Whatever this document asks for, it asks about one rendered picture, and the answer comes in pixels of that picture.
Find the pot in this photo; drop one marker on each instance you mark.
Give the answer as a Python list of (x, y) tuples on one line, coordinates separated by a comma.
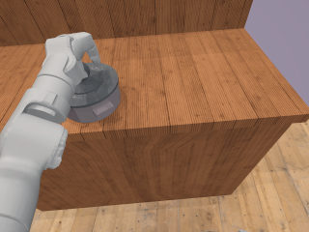
[(96, 112)]

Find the robot left forearm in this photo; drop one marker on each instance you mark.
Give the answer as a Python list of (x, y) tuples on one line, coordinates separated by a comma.
[(50, 95)]

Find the left robot hand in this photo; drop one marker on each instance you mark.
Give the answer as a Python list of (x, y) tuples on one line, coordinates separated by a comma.
[(90, 47)]

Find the knob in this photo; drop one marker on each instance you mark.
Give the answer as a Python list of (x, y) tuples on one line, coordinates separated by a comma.
[(86, 69)]

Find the robot left upper arm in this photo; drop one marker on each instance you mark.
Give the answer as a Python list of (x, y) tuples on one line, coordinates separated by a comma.
[(33, 145)]

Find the table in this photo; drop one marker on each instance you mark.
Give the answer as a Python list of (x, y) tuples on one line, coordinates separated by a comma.
[(200, 102)]

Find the lid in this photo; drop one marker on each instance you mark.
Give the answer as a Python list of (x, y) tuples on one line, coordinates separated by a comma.
[(100, 84)]

